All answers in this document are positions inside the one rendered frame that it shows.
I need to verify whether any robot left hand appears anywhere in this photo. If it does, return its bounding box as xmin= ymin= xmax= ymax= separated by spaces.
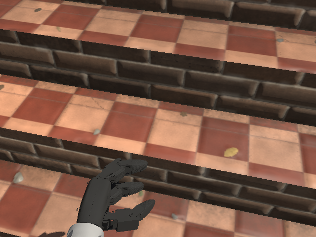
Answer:
xmin=76 ymin=158 xmax=155 ymax=232

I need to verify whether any robot left forearm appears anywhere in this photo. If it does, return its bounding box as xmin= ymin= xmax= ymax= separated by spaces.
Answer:
xmin=66 ymin=222 xmax=104 ymax=237

